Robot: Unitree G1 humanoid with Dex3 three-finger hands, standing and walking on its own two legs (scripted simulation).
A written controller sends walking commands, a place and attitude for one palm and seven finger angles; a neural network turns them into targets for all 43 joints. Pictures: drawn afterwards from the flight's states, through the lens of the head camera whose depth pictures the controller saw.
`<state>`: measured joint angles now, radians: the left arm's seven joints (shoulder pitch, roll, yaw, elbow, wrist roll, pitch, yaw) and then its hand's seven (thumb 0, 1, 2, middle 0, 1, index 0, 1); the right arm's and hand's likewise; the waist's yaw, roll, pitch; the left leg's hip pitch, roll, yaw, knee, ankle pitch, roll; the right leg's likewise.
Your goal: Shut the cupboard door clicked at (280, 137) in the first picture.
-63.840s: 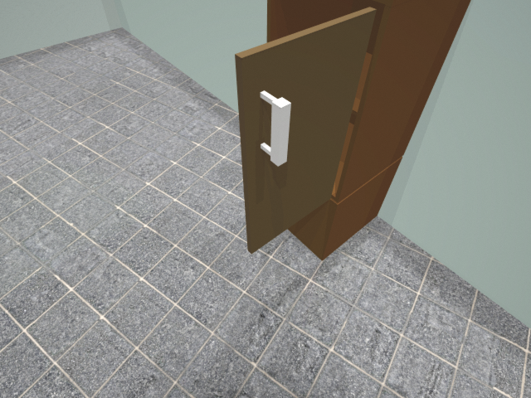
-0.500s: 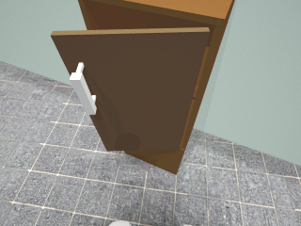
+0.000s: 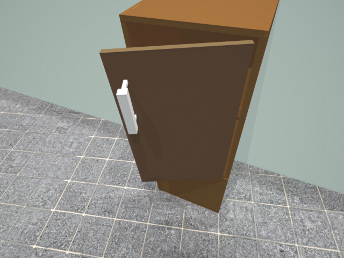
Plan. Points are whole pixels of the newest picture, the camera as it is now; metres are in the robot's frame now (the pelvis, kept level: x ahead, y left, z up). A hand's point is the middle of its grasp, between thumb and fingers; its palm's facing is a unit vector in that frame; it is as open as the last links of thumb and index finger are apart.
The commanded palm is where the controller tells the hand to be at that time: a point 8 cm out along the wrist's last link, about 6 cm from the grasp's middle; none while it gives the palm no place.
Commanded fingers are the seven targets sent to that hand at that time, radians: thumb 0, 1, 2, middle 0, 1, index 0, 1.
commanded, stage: come to a stop and stand still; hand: left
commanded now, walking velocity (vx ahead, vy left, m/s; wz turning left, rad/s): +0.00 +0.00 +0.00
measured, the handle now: (129, 107) +0.45 +0.15 +0.12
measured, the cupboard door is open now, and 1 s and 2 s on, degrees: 25 25 25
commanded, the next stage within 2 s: look again from close up in 0.18 s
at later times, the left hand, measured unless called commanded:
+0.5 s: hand out of the picture +0.03 +0.18 -0.15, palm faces -0.01 -0.97 -0.23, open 7.3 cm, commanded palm none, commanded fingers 0.00 0.90 0.90 -0.20 -0.30 -0.20 -0.30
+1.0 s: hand out of the picture +0.12 +0.17 -0.10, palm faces +0.22 -0.95 -0.21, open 7.3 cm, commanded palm +0.12 +0.21 -0.05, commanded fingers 0.00 0.90 0.90 -0.29 -0.40 -0.29 -0.40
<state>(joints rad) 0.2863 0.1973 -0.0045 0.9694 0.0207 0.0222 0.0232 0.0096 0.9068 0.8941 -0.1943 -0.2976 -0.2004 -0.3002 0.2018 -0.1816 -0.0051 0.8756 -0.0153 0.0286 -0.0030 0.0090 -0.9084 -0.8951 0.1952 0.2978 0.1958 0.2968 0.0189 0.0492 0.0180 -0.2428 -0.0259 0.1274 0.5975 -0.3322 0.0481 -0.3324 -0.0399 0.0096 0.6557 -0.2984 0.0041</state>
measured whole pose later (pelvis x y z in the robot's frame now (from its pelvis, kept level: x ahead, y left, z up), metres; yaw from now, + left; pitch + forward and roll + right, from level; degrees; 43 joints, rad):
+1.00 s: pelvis +0.02 -0.02 +0.01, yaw +2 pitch +0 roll +1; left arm 0.46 0.18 0.02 0.45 -0.11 0.01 0.08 0.03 0.94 0.89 -0.20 -0.30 -0.21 -0.31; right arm 0.34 -0.19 0.01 0.95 0.02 -0.18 -0.08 0.02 -0.92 -0.89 0.20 0.30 0.20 0.30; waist 0.00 0.01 0.02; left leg -0.19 0.01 0.08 0.50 -0.31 0.01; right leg -0.26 0.00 -0.04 0.54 -0.28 -0.02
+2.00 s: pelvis +0.00 -0.01 -0.03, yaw +5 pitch +6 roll -2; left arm 0.46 0.25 0.13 -0.23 -0.27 -0.24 -0.18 0.02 0.90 0.90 -1.03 -1.21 -1.04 -1.21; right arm 0.28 -0.27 0.02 0.51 0.03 -0.24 -0.06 0.02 -0.90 -0.90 0.20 0.30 0.20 0.30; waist 0.01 0.03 -0.08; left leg -0.56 0.00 0.01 0.92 -0.47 0.03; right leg -0.56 -0.02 -0.10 0.86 -0.40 -0.01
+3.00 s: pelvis +0.01 -0.02 +0.00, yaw +5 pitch -1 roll -1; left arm 0.27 0.25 0.18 -0.18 -0.28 -0.03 -0.21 0.02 0.90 0.90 -1.30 -1.50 -1.30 -1.50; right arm 0.25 -0.25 0.07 0.59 0.04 -0.26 -0.08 0.02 -0.90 -0.90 0.20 0.30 0.20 0.30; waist 0.04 0.05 -0.03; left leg -0.30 0.00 0.01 0.66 -0.35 0.02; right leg -0.31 -0.01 -0.10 0.63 -0.31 -0.02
